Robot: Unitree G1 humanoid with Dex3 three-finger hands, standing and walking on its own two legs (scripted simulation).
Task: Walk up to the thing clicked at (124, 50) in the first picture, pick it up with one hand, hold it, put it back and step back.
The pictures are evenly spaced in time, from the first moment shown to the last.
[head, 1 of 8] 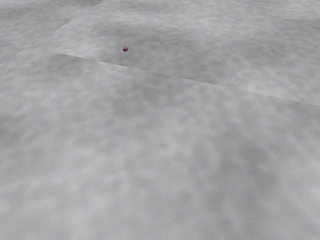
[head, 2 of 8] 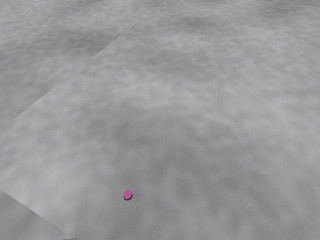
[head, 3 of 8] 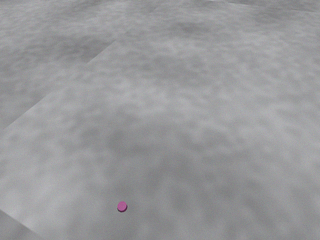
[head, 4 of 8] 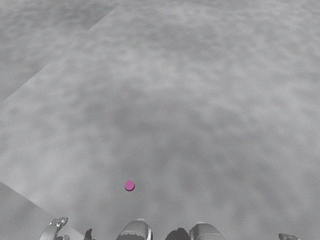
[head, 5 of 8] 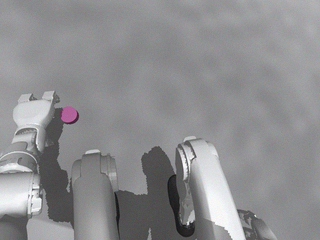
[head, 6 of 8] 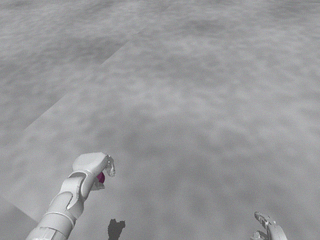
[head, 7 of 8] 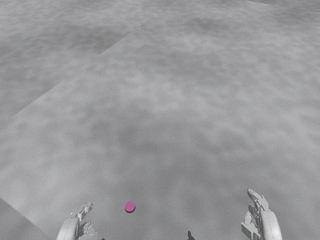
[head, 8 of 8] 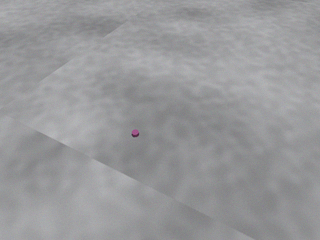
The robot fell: no
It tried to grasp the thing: yes
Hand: left
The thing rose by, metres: 0.69
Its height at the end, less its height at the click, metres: +0.00
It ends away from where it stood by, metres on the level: 0.01
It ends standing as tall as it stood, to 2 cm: yes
